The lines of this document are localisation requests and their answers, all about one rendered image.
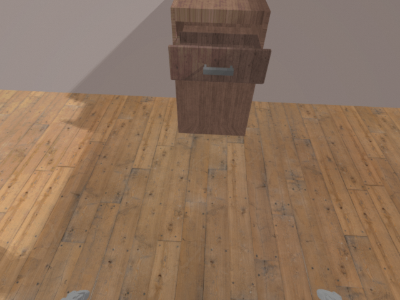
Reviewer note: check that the drawer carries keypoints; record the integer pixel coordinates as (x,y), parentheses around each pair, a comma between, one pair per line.
(218,50)

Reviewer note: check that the handle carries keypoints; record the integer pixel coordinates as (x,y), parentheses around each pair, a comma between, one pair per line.
(218,71)

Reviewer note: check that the cabinet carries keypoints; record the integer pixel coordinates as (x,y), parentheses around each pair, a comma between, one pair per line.
(220,108)

